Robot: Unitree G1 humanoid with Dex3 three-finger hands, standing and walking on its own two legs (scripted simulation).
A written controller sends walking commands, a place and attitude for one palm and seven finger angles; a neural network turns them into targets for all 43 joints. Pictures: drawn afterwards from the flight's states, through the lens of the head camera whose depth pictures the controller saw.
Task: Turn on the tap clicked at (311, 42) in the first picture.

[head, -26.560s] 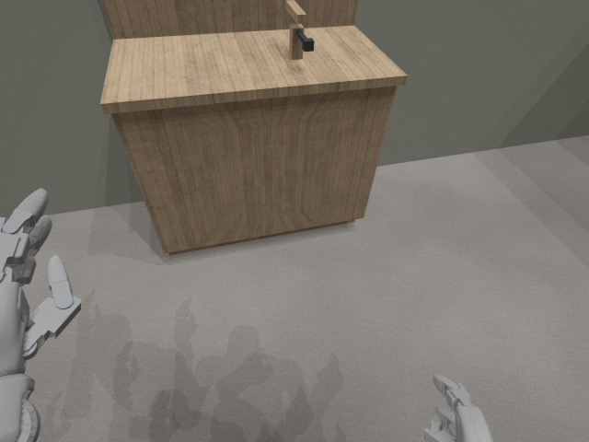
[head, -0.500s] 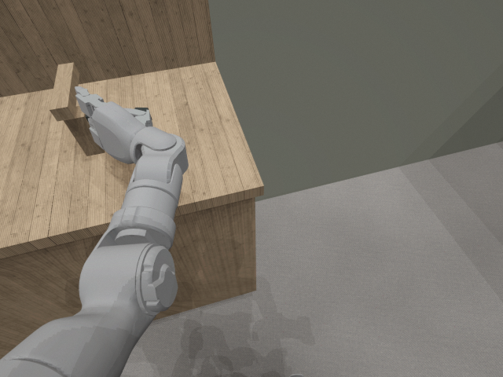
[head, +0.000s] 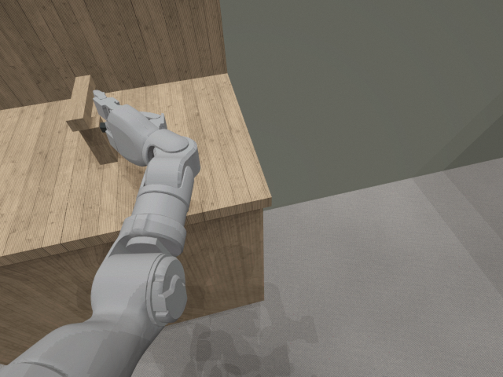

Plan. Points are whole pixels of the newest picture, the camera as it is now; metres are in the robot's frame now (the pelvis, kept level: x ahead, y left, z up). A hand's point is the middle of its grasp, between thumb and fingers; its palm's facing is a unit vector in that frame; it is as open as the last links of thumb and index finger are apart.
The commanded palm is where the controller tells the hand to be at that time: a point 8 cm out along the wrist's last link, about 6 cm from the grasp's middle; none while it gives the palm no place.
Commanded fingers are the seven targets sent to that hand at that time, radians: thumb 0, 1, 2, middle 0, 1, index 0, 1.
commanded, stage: lift the hand up off the lever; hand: left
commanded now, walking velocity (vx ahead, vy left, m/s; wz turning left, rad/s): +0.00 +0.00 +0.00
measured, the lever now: (153, 129) +0.54 +0.19 +0.09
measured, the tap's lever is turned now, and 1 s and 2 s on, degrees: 71 71 71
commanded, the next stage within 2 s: draw the hand back beside the body in 0.40 s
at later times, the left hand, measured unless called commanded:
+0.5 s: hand (149, 128) +0.45 +0.15 +0.17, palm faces +0.77 -0.61 -0.17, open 7.8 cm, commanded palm +0.40 +0.18 +0.18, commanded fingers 0.00 0.90 0.90 -0.15 -0.15 -0.15 -0.15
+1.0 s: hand (98, 191) +0.32 +0.18 +0.19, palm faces +0.27 -0.95 -0.19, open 7.7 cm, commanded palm +0.29 +0.22 +0.18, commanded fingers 0.00 0.90 0.90 -0.18 -0.23 -0.18 -0.23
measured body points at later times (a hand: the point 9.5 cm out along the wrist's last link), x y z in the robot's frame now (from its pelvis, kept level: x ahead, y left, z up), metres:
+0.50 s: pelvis -0.01 -0.01 +0.00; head +0.01 -0.03 +0.45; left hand +0.40 +0.18 +0.19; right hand +0.13 -0.25 -0.13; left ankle -0.03 +0.14 -0.72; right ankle +0.04 -0.07 -0.72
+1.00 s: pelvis -0.02 +0.01 +0.02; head -0.05 -0.02 +0.47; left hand +0.30 +0.23 +0.20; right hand +0.12 -0.24 -0.09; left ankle -0.03 +0.14 -0.72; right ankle +0.04 -0.07 -0.72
